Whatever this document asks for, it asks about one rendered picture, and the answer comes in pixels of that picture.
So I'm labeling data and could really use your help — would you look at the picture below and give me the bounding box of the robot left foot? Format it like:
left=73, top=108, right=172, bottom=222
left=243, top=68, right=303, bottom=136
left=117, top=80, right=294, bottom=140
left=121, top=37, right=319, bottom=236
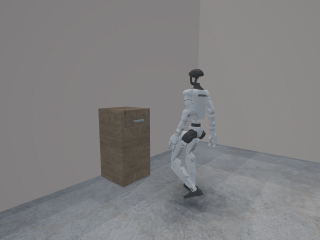
left=184, top=188, right=203, bottom=198

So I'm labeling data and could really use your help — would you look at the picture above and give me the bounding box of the drawer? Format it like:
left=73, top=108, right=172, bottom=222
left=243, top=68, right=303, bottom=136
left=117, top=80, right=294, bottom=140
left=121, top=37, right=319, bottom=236
left=123, top=113, right=149, bottom=129

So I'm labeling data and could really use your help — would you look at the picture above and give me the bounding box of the robot left hand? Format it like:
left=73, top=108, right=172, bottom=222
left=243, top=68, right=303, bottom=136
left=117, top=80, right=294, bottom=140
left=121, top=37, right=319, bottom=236
left=168, top=134, right=179, bottom=152

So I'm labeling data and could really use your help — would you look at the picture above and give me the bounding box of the robot left forearm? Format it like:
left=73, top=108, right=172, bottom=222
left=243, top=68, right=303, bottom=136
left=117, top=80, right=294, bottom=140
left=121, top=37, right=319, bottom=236
left=174, top=109, right=188, bottom=137

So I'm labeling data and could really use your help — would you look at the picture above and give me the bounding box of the right robot upper arm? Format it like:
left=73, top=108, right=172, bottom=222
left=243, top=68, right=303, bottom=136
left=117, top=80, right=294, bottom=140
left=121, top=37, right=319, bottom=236
left=205, top=90, right=215, bottom=115

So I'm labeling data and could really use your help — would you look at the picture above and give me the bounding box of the left robot upper arm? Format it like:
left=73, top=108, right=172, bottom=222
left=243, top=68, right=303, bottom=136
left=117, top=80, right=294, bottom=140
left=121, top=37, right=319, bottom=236
left=183, top=89, right=193, bottom=117

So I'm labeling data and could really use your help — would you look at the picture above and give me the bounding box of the robot left shin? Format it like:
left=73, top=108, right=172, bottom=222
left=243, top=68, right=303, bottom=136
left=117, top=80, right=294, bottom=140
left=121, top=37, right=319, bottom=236
left=171, top=160, right=197, bottom=192

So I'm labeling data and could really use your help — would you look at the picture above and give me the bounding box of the robot right hand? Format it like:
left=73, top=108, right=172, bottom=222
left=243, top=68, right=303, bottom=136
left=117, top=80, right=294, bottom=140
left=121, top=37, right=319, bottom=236
left=208, top=132, right=217, bottom=148

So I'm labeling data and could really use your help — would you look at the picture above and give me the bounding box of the cabinet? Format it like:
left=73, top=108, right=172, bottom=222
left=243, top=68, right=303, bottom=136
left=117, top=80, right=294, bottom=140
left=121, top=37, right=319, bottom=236
left=98, top=106, right=151, bottom=187

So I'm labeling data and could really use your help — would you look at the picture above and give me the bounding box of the robot right forearm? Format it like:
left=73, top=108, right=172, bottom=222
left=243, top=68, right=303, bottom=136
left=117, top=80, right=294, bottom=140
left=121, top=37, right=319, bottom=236
left=208, top=112, right=216, bottom=133

